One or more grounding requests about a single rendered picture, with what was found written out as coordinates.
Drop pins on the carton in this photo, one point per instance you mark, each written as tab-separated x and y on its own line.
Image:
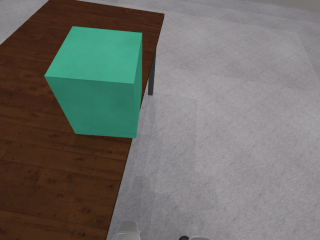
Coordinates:
96	77

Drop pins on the left robot thigh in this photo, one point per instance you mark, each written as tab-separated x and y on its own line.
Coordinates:
127	230

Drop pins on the table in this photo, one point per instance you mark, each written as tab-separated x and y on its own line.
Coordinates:
55	184

